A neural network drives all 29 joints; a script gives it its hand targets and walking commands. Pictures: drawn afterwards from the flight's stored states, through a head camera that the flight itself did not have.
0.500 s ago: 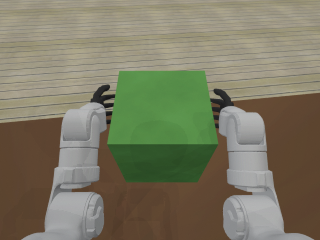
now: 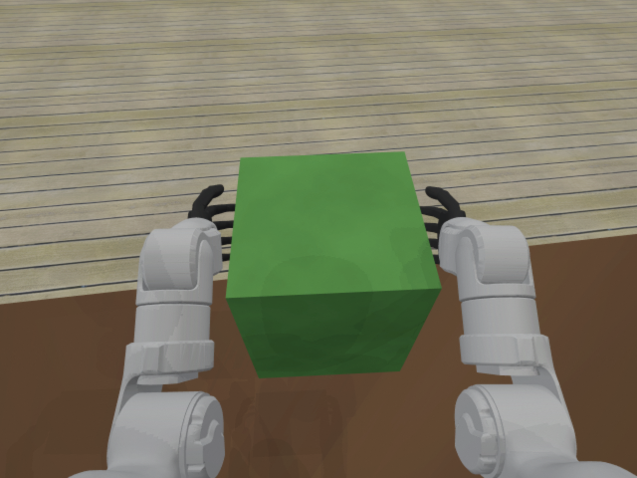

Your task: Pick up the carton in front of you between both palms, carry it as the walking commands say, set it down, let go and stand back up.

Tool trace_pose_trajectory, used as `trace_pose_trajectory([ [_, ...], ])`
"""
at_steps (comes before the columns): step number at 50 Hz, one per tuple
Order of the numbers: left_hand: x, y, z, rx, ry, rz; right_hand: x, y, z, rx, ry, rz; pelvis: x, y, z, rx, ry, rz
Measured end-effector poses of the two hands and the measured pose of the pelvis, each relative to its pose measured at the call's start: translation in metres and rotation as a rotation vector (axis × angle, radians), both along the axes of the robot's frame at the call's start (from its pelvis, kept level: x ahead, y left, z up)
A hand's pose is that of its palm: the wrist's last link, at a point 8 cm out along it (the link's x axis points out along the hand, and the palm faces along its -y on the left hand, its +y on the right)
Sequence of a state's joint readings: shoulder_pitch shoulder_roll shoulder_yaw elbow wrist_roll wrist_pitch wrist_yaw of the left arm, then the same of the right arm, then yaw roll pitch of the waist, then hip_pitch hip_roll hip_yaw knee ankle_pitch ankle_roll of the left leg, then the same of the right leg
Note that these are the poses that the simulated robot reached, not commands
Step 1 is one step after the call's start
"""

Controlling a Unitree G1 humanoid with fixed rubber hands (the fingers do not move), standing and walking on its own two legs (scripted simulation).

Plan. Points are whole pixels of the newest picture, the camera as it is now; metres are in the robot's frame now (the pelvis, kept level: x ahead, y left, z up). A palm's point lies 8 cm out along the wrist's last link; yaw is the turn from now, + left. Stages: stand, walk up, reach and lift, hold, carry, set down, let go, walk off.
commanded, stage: carry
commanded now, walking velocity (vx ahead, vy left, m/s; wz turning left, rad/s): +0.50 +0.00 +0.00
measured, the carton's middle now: (326, 273) +0.37 -0.02 +0.06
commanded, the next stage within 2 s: none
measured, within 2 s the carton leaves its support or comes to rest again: neither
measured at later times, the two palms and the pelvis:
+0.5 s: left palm (217, 133) +0.66 +0.16 +0.10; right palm (380, 134) +0.66 -0.14 +0.09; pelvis +0.31 +0.00 -0.04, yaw -4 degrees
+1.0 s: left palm (247, 82) +0.97 +0.13 +0.05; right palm (370, 82) +0.95 -0.17 +0.05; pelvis +0.60 +0.01 -0.07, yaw -1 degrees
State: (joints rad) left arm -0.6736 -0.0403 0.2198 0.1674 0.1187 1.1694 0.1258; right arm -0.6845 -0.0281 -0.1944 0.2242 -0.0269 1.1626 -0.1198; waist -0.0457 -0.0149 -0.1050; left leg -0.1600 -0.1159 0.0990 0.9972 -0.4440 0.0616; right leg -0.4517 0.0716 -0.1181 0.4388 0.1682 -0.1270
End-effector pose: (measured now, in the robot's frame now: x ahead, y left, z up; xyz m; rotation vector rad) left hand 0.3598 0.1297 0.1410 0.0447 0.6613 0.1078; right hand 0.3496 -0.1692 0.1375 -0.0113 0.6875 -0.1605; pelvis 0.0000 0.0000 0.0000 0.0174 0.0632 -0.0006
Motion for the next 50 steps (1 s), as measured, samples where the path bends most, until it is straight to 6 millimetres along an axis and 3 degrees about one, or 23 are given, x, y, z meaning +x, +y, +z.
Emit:
trace_pose_trajectory([
  [6, 0.042, 0.019, -0.052, 0.001, 0.146, 0.071, 0.064, 0.018, -0.05, -0.013, 0.144, 0.084, 0.06, -0.015, -0.006, -0.005, -0.007, -0.008],
  [10, 0.079, 0.021, -0.064, -0.004, 0.176, 0.091, 0.106, 0.021, -0.065, -0.001, 0.174, 0.093, 0.1, -0.02, -0.002, 0.007, 0.003, 0.0],
  [16, 0.158, 0.017, -0.059, -0.009, 0.124, 0.084, 0.176, 0.017, -0.064, 0.022, 0.121, 0.059, 0.17, -0.016, 0.002, 0.012, 0.027, -0.01],
  [20, 0.218, 0.018, -0.048, -0.005, 0.052, 0.067, 0.232, 0.018, -0.056, 0.031, 0.048, 0.039, 0.226, -0.008, -0.007, 0.0, 0.034, -0.025],
  [24, 0.286, 0.025, -0.044, -0.006, -0.033, 0.045, 0.296, 0.025, -0.049, 0.015, -0.038, 0.031, 0.291, 0.001, -0.034, -0.027, 0.021, -0.05],
  [26, 0.324, 0.026, -0.048, -0.01, -0.07, 0.018, 0.327, 0.026, -0.05, -0.007, -0.074, 0.016, 0.326, 0.005, -0.057, -0.043, 0.005, -0.067],
  [28, 0.356, 0.023, -0.059, -0.023, -0.064, -0.011, 0.351, 0.023, -0.056, -0.037, -0.07, -0.002, 0.348, 0.008, -0.07, -0.016, 0.007, -0.058],
  [33, 0.408, 0.008, -0.083, -0.006, 0.072, -0.073, 0.385, 0.01, -0.082, -0.025, 0.068, -0.063, 0.396, 0.021, -0.067, -0.034, 0.012, -0.052],
  [37, 0.451, 0.003, -0.092, -0.013, 0.119, -0.091, 0.422, 0.005, -0.087, -0.021, 0.114, -0.09, 0.435, 0.025, -0.06, -0.048, 0.02, -0.058],
  [45, 0.544, 0.002, -0.091, -0.044, 0.086, -0.062, 0.523, 0.004, -0.079, -0.023, 0.078, -0.086, 0.526, 0.018, -0.055, -0.06, 0.037, -0.037],
  [50, 0.611, -0.003, -0.093, -0.043, 0.05, -0.042, 0.596, -0.003, -0.083, -0.022, 0.043, -0.069, 0.598, 0.007, -0.069, -0.041, 0.039, -0.018],
])
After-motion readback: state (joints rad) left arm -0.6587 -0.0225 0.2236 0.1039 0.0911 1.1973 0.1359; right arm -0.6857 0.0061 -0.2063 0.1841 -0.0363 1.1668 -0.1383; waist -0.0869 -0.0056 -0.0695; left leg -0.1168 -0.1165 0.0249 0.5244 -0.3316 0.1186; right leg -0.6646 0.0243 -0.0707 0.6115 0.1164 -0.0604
